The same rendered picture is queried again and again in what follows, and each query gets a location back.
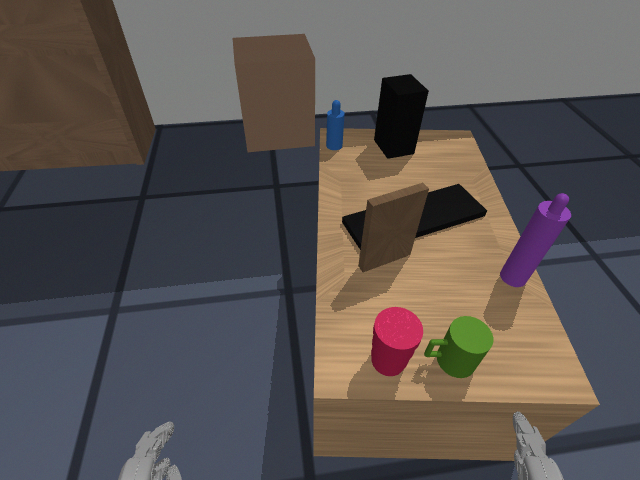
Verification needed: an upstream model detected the right robot hand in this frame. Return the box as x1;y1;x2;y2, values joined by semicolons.
513;412;564;480

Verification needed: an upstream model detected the bookshelf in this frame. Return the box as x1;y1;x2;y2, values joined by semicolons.
0;0;156;171

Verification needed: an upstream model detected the left robot hand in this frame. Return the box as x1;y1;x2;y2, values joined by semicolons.
118;422;182;480

